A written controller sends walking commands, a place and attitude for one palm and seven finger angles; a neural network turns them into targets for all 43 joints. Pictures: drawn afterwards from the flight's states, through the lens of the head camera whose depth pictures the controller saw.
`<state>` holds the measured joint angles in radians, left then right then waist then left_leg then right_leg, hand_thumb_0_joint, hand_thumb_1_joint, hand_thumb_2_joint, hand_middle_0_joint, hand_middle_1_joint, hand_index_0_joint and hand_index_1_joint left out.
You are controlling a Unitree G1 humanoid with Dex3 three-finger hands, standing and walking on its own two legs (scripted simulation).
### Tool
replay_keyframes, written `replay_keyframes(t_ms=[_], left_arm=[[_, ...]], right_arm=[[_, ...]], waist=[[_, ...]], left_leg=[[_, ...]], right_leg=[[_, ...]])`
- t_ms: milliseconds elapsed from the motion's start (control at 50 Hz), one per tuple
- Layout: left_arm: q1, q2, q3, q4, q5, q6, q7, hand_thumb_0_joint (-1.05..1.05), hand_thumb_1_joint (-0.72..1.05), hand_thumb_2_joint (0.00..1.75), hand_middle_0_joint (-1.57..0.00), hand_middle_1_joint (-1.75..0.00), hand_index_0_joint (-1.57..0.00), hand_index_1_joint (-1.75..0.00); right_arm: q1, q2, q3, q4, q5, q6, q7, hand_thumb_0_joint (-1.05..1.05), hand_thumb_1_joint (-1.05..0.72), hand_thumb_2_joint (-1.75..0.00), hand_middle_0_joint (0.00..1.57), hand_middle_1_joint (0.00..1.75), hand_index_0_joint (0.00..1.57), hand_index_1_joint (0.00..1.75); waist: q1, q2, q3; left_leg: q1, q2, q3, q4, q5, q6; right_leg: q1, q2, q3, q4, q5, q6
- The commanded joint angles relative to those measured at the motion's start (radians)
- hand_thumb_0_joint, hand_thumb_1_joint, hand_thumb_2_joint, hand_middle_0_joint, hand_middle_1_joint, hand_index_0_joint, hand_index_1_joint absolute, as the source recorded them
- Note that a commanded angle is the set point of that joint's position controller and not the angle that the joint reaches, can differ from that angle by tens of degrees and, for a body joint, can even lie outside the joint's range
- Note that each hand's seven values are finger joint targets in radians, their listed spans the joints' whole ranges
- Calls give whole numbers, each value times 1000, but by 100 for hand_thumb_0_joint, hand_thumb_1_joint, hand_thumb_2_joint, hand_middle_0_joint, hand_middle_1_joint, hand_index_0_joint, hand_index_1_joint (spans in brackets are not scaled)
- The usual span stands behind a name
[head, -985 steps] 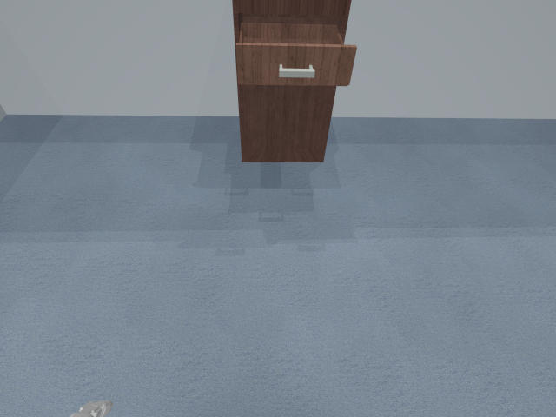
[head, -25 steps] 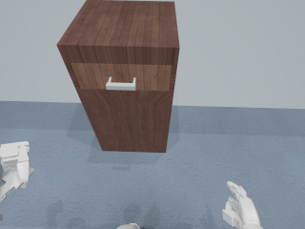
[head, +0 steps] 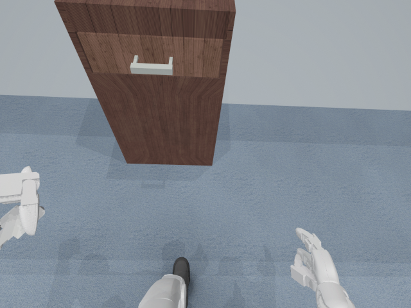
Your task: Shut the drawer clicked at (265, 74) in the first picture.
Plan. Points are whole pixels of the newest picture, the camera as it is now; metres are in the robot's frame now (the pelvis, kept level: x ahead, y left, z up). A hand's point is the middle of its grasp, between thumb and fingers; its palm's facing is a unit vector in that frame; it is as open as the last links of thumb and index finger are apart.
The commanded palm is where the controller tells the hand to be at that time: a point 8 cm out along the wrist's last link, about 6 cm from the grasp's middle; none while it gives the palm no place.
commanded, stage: stop stepping back and stand still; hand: left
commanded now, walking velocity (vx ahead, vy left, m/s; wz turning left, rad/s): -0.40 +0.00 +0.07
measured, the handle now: (152, 64) +0.75 +0.23 -0.06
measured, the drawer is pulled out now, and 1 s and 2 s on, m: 0.00 0.00 0.00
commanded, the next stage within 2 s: let the arm hang, fingers relaxed in 1.08 s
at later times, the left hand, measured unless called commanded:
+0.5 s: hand out of the picture +0.13 +0.23 +0.17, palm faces +0.35 -0.85 -0.40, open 3.3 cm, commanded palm +0.05 +0.28 +0.19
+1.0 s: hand out of the picture +0.10 +0.25 +0.18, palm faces +0.39 -0.81 -0.43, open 3.3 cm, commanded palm +0.03 +0.30 +0.19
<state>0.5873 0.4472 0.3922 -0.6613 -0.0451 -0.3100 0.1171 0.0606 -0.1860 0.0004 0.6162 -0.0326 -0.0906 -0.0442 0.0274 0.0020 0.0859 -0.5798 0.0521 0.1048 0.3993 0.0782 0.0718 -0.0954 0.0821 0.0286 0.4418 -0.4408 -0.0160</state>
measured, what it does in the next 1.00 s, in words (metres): steps on the spot: left foot, then left foot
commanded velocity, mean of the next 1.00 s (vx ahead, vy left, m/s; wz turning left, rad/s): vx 0.11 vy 0.01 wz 0.00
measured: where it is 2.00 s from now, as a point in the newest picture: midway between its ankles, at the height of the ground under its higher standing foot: outside the picture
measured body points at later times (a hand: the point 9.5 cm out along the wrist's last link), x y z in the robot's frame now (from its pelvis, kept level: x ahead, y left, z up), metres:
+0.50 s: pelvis -0.08 +0.00 +0.01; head -0.06 +0.02 +0.46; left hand +0.10 +0.28 +0.19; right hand +0.09 -0.24 -0.06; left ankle -0.04 +0.13 -0.72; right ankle -0.12 -0.10 -0.71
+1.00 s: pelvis -0.09 +0.01 +0.01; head -0.07 +0.03 +0.46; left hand +0.07 +0.29 +0.20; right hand +0.08 -0.23 -0.06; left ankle -0.07 +0.13 -0.72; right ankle -0.08 -0.09 -0.72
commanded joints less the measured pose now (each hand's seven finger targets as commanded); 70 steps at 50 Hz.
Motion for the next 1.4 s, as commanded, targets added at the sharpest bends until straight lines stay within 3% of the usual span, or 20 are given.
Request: replay_keyframes(t_ms=[0, 80, 120, 140, 220, 340, 400, 560, 600, 620, 700, 800, 880, 920, 1000, 1100, 1140, 1160, 1300, 1380], left_arm=[[103, 198, 206, -249, -47, -58, 11, 0, 90, 90, -140, -160, -140, -160], [205, 207, 270, -210, -69, 0, -3, 0, 90, 90, -140, -160, -140, -160], [178, 198, 234, -161, -72, 19, 12, 0, 90, 90, -140, -160, -140, -160], [147, 157, 210, -104, -71, 31, 24, 0, 90, 90, -140, -160, -140, -160], [35, 89, 116, 38, -22, 54, 29, 0, 90, 90, -140, -160, -140, -160], [-153, 68, -5, -117, 22, 36, 57, 0, 90, 90, -140, -160, -140, -160], [-87, 134, 63, -236, 32, 31, 70, 0, 90, 90, -140, -160, -140, -160], [170, 110, 162, -105, -14, 57, 54, 0, 90, 90, -140, -160, -140, -160], [140, 100, 139, -43, -23, 83, 49, 0, 90, 90, -140, -160, -140, -160], [84, 89, 119, -31, -29, 82, 45, 0, 90, 90, -140, -160, -140, -160], [-2, 58, 69, 40, -3, 65, 39, 0, 90, 90, -140, -160, -140, -160], [-117, 63, 2, -105, 21, 49, 60, 0, 90, 90, -140, -160, -140, -160], [-113, 121, 56, -297, 33, 26, 73, 0, 90, 90, -140, -160, -140, -160], [-33, 139, 103, -279, 32, 21, 66, 0, 90, 90, -140, -160, -140, -160], [103, 101, 123, -149, 15, 32, 58, 0, 90, 90, -140, -160, -140, -160], [130, 65, 100, -17, -19, 53, 43, 0, 90, 90, -140, -160, -140, -160], [111, 69, 91, -15, -15, 61, 45, 0, 90, 90, -140, -160, -140, -160], [-85, -14, -277, 742, 104, 197, -102, 0, 90, 90, -140, -160, -140, -160], [-235, -93, -309, 1023, 79, 296, -112, 0, 90, 90, -112, -130, -112, -130], [-281, -100, -335, 1268, 67, 315, -99, 0, 90, 90, -96, -112, -96, -112]], right_arm=[[40, -142, -66, -183, 33, -51, 0, 0, -90, -90, 20, 30, 20, 30], [-27, -149, -69, -243, 22, -19, 12, 0, -90, -90, 20, 30, 20, 30], [-5, -124, -67, -210, 46, 19, 8, 0, -90, -90, 20, 30, 20, 30], [-6, -130, -75, -169, 43, 28, 5, 0, -90, -90, 20, 30, 20, 30], [5, -101, -44, -154, 53, 1, -31, 0, -90, -90, 20, 30, 20, 30], [65, -166, -57, -142, 41, -98, -57, 0, -90, -90, 20, 30, 20, 30], [128, -144, -53, -169, 46, -114, -28, 0, -90, -90, 20, 30, 20, 30], [47, -122, -46, -188, 43, -54, 1, 0, -90, -90, 20, 30, 20, 30], [54, -119, -62, -194, 47, -18, -3, 0, -90, -90, 20, 30, 20, 30], [59, -130, -64, -175, 46, -18, -4, 0, -90, -90, 20, 30, 20, 30], [62, -111, -33, -143, 38, -29, -22, 0, -90, -90, 20, 30, 20, 30], [48, -127, -36, -137, 22, -83, -54, 0, -90, -90, 20, 30, 20, 30], [78, -164, -47, -170, 26, -99, -43, 0, -90, -90, 20, 30, 20, 30], [76, -118, -36, -146, 17, -114, -30, 0, -90, -90, 20, 30, 20, 30], [95, -125, -42, -147, 41, -102, -11, 0, -90, -90, 20, 30, 20, 30], [80, -126, -54, -146, 49, -55, -4, 0, -90, -90, 20, 30, 20, 30], [67, -120, -46, -145, 46, -45, -12, 0, -90, -90, 20, 30, 20, 30], [38, -262, -82, 94, 34, -87, 76, 0, -90, -90, 20, 30, 20, 30], [115, -174, -43, 84, 9, 47, 48, 0, -90, -90, 20, 30, 20, 30], [110, -152, -27, 159, 4, 79, 42, 0, -90, -90, 20, 30, 20, 30]], waist=[[-12, 106, -540], [5, 217, -255], [-17, -205, -91], [-27, -198, 26], [-54, -97, 8], [-30, -28, -182], [-21, 168, -297], [-25, 122, -112], [-23, -281, -48], [-30, -260, -9], [-58, -146, -66], [-28, -74, -82], [-13, 278, -157], [-14, 315, -143], [-23, 156, -146], [-49, -112, -144], [-45, -113, -152], [-72, -45, -144], [-34, -216, -166], [-26, 44, -103]], left_leg=[[843, 154, -173, 88, 542, 56], [242, 81, -103, -69, -490, -69], [258, -93, -97, 617, -462, -132], [93, -82, -171, 812, -420, -118], [40, 0, -88, 488, -352, -89], [509, 18, -80, 7, -48, 18], [806, 178, -252, 96, 554, 89], [38, 88, -115, 1, -681, -24], [-61, -59, -42, 548, -617, -74], [-73, -36, -93, 703, -553, -69], [84, 8, -65, 500, -394, -72], [388, -33, 3, 96, -350, -34], [516, 220, -371, -72, -183, 69], [451, 197, -332, -121, -91, 57], [357, 132, -156, 24, 18, -3], [304, 4, -73, 141, -267, -66], [336, -1, -75, 103, -266, -59], [279, 48, -126, 274, -84, -53], [287, 45, -162, 156, -67, -14], [295, 54, -185, 33, -138, -16]], right_leg=[[-289, -25, -20, 204, 279, 109], [-93, -45, -80, -30, -107, -24], [-581, -447, 426, -404, -378, -141], [-602, -466, 382, -392, -260, -151], [-266, -300, 87, -203, 279, -98], [-99, -208, 16, 132, 740, 50], [-362, -91, -51, 317, 155, 50], [55, -97, -52, 13, 1, -22], [-142, -385, 473, -322, -412, -168], [-205, -421, 484, -348, -318, -173], [-212, -323, 156, -229, 59, -135], [-233, -274, 81, -183, -13, -86], [-291, -111, -49, 195, 126, 32], [-265, -105, -62, 242, 20, 24], [-72, -100, -69, 6, 267, 22], [-82, -234, 153, -117, 453, -30], [-93, -228, 127, -127, 417, -21], [-209, -290, 24, 88, 680, -40], [-150, -210, 4, 76, 511, -28], [-149, -173, 0, 36, 271, -17]])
